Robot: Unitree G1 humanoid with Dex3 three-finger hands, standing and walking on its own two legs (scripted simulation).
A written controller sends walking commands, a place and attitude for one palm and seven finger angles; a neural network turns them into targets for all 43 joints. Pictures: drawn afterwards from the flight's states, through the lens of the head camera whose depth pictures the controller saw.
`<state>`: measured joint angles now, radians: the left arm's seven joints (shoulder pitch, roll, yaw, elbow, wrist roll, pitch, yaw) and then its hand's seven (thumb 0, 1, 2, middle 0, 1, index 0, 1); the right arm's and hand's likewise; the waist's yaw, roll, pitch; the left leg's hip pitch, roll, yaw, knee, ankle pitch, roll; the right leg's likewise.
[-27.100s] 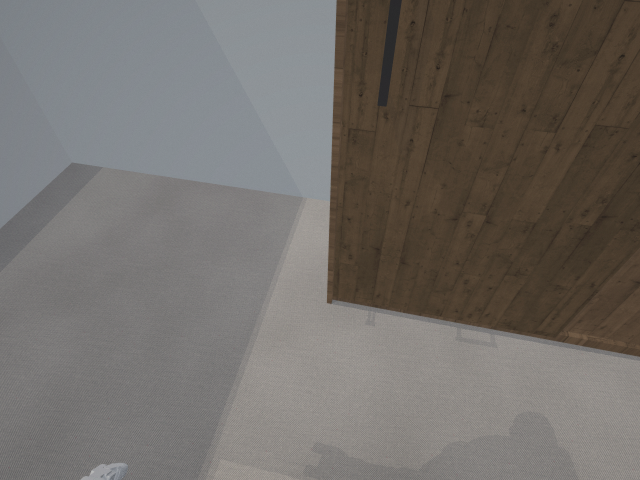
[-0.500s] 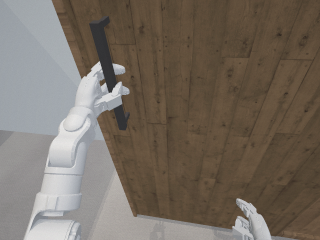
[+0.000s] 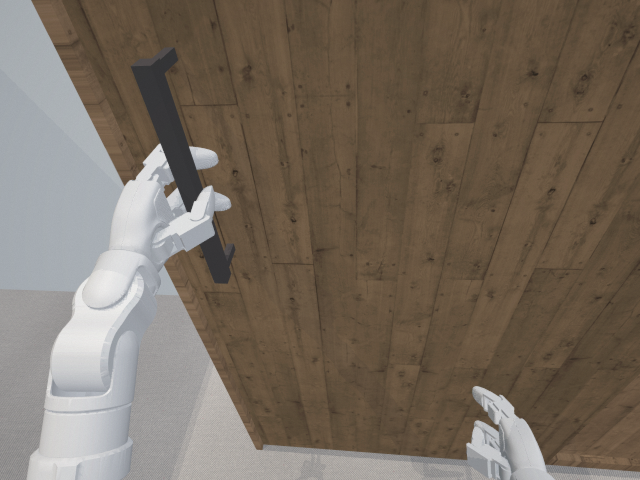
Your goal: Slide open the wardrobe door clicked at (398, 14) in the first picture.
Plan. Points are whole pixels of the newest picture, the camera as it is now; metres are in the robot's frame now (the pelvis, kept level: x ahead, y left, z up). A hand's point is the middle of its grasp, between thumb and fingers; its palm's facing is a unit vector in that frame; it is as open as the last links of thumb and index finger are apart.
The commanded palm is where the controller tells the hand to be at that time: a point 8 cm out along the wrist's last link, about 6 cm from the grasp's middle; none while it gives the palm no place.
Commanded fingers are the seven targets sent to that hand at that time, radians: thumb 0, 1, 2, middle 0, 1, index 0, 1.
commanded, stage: tug the door sideways, standing still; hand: left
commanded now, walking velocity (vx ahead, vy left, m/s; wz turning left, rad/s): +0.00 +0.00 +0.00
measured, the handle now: (198, 184) +0.38 +0.15 +0.23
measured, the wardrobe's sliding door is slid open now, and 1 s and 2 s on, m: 0.01 0.04 0.15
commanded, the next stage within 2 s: step sideways, sliding the door along in 0.62 s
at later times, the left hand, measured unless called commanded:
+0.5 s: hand (210, 218) +0.33 +0.12 +0.22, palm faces +0.01 -1.00 -0.07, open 5.9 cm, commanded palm +0.30 +0.12 +0.23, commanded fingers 0.00 0.90 0.90 -0.45 -1.40 -0.45 -1.40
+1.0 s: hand (233, 218) +0.34 +0.10 +0.21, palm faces -0.01 -0.99 -0.15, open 5.9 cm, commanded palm +0.32 +0.14 +0.23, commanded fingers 0.00 0.90 0.90 -0.45 -1.40 -0.45 -1.40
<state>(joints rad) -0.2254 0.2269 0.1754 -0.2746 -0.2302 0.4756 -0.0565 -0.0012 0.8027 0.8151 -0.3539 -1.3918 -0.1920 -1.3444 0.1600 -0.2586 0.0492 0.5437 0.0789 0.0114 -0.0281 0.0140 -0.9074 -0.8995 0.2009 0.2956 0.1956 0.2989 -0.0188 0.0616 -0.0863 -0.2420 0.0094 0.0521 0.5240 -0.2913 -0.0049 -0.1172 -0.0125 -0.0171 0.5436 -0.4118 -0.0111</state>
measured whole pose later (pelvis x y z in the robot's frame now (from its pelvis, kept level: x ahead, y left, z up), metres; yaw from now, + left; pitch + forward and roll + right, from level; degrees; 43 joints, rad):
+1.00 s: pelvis +0.00 +0.00 +0.00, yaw +1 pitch +0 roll -1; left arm -0.29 0.21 -0.05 -0.30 -0.10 0.01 0.07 -0.06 0.69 0.85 -0.50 -1.40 -0.30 -1.39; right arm 0.08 -0.16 0.02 0.56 0.02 0.10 0.00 0.01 -0.91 -0.90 0.20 0.30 0.20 0.30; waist 0.05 0.07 0.17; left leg -0.22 0.05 0.02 0.53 -0.30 -0.01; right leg -0.35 0.03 -0.05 0.77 -0.44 0.01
